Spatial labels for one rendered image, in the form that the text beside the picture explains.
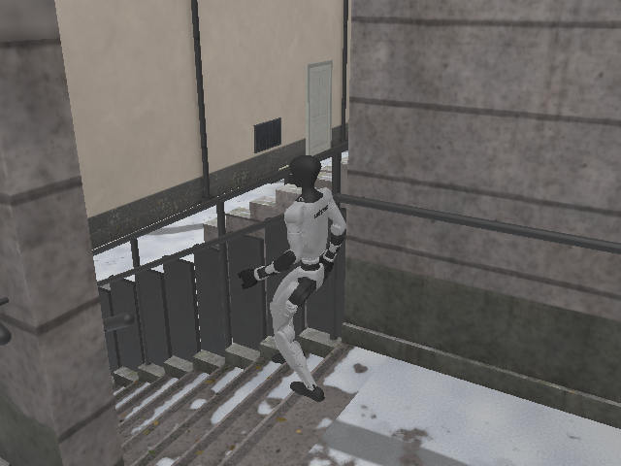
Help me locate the stairs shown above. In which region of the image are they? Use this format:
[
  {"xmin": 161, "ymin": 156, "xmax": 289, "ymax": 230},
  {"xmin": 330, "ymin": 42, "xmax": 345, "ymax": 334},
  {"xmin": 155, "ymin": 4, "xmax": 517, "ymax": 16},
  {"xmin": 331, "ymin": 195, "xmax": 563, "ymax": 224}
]
[{"xmin": 113, "ymin": 351, "xmax": 324, "ymax": 466}]

